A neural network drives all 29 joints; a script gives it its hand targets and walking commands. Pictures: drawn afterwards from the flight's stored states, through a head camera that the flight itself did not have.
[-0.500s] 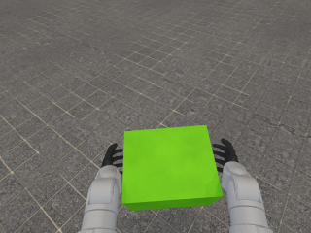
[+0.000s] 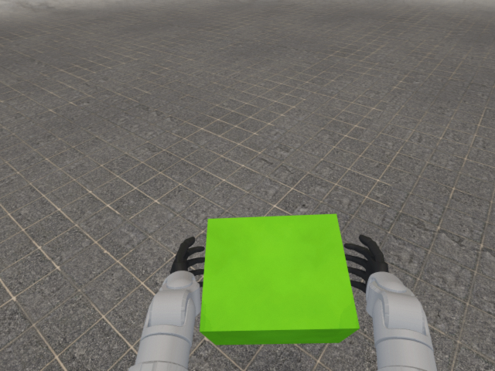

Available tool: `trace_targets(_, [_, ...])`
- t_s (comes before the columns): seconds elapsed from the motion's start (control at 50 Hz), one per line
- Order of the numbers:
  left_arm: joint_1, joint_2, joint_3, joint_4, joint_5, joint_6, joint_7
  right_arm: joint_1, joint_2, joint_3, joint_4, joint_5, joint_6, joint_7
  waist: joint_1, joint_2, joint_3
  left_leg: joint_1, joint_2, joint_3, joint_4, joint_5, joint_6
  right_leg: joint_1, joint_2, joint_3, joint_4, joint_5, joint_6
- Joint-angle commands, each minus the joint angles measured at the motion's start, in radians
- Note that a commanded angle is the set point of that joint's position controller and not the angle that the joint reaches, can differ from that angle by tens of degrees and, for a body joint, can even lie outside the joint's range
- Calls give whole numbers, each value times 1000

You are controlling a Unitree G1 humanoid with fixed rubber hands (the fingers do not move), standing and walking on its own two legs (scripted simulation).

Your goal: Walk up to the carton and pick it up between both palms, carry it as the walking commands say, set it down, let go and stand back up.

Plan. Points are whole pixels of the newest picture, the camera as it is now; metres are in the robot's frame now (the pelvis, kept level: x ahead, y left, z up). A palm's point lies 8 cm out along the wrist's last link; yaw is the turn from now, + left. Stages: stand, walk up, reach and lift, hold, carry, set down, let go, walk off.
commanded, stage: hold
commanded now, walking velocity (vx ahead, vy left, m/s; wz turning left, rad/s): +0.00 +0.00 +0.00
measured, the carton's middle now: (274, 281) +0.31 -0.03 -0.04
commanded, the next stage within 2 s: set down in 0.40 s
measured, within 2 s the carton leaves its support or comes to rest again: neither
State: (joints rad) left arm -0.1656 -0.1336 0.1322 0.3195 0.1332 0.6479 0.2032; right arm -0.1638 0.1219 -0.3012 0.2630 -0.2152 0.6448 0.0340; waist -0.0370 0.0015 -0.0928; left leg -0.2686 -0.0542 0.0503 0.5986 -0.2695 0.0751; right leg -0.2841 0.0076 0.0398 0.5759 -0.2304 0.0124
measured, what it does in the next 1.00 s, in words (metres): stands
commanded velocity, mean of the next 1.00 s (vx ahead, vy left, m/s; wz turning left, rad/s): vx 0.00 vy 0.00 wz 0.00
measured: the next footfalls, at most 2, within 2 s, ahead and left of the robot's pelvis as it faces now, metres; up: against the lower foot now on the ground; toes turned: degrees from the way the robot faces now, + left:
none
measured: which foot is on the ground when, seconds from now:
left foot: down 0.00-1.00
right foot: down 0.00-1.00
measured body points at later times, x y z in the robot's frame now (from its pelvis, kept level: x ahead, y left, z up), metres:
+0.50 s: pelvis -0.01 -0.03 +0.00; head -0.08 -0.04 +0.44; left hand +0.29 +0.13 +0.02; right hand +0.29 -0.19 +0.03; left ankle +0.04 +0.06 -0.73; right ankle +0.05 -0.14 -0.73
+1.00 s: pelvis +0.02 -0.01 +0.00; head +0.04 -0.01 +0.45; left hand +0.33 +0.12 -0.04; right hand +0.30 -0.21 -0.04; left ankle +0.04 +0.07 -0.73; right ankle +0.05 -0.14 -0.73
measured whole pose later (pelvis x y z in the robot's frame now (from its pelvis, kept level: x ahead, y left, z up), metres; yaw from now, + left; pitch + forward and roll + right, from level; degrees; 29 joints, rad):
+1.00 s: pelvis +0.02 -0.01 +0.00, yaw +0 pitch +4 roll -1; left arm -0.32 -0.15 0.28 0.59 0.21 0.41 0.16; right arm -0.30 0.10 -0.39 0.52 -0.25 0.43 0.04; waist -0.07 0.03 -0.03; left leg -0.41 -0.05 0.05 0.63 -0.29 0.07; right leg -0.43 0.02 0.04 0.61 -0.25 0.01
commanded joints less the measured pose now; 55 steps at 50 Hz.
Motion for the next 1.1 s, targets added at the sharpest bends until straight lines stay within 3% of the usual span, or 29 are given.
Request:
trace_targets(0.0, [-846,-910,-573,-131,-258,-75,-398,-727,795,614,-68,262,-37,287,8,7,-233,96,82,-276,-169,-10,-89,24,50,104,-67,-70,-60])
trace_targets(0.08, [-962,-869,-464,-30,-224,-81,-417,-854,859,570,62,267,-24,292,51,-29,-157,17,62,-245,-165,-154,-58,41,20,135,-91,-239,-45])
trace_targets(0.14, [-1045,-830,-376,54,-202,-95,-432,-936,886,535,140,264,-34,288,68,-70,-151,37,40,-209,-132,-156,-46,19,-13,159,-140,-360,-34])
trace_targets(0.18, [-1068,-813,-346,86,-201,-103,-437,-940,892,517,186,260,-42,283,72,-66,-159,73,36,-193,-115,-131,-43,3,-25,160,-158,-387,-33])
trace_targets(0.24, [-1071,-805,-334,90,-211,-112,-442,-957,893,524,183,268,-60,278,85,-54,-199,103,35,-184,-104,-77,-41,11,-28,149,-158,-351,-34])
trace_targets(0.34, [-1055,-822,-386,27,-241,-107,-454,-960,886,541,73,275,-67,250,53,-47,-285,99,28,-183,-99,9,-47,73,-18,132,-141,-224,-30])
trace_targets(0.38, [-1066,-820,-414,-17,-254,-102,-459,-939,881,538,28,268,-59,233,28,-53,-315,89,18,-175,-99,27,-51,104,-18,130,-146,-193,-26])
trace_targets(0.4, [-1214,-1085,-534,-40,-265,-113,-502,-1005,1048,522,-121,286,-70,211,-147,-8,-414,117,26,-140,-94,10,-38,165,-18,211,-227,-160,-78])
trace_targets(0.42, [-1148,-1078,-510,-5,-253,-101,-508,-985,1053,552,-84,289,-59,210,-113,-4,-380,89,21,-141,-108,8,-38,173,-15,191,-217,-147,-73])
trace_targets(0.44, [-1137,-1061,-492,36,-246,-103,-520,-976,1050,561,-49,281,-49,208,-98,-12,-354,78,15,-138,-103,6,-37,153,-18,191,-218,-152,-65])
trace_targets(0.48, [-1136,-996,-404,107,-205,-118,-535,-919,1021,521,108,233,-39,221,-56,-53,-272,24,13,-132,-104,-42,-26,119,-23,197,-232,-226,-63])
trace_targets(0.52, [-1209,-962,-340,124,-169,-147,-539,-901,1033,465,255,206,-57,241,-26,-58,-264,1,30,-141,-125,-86,-24,114,-19,181,-212,-233,-64])
trace_targets(0.54, [-1196,-957,-316,142,-151,-156,-533,-903,1053,462,292,212,-68,250,9,-47,-258,-11,29,-142,-142,-93,-22,129,-13,166,-200,-211,-60])
trace_targets(0.56, [-1183,-958,-306,159,-142,-163,-529,-918,1054,455,298,215,-79,258,20,-48,-267,-11,30,-145,-149,-91,-23,129,-9,158,-188,-186,-56])
trace_targets(0.72, [-978,-973,-263,247,-91,-190,-499,-898,970,418,276,170,-140,286,19,1,-292,19,35,-151,-154,88,-37,116,28,95,-94,97,-53])
trace_targets(0.86, [-916,-978,-338,181,-118,-262,-454,-806,892,457,213,156,-214,290,-26,12,-393,46,31,-169,-101,310,-50,103,58,69,-24,280,-57])
trace_targets(0.96, [-916,-943,-393,125,-134,-324,-418,-786,844,483,180,165,-278,284,-48,4,-477,42,24,-190,-39,373,-54,20,68,69,19,308,-55])
trace_targets(1.08, [-932,-928,-416,144,-137,-385,-375,-825,784,472,205,159,-347,279,-55,5,-539,-2,10,-213,49,367,-65,-171,83,50,106,232,-59])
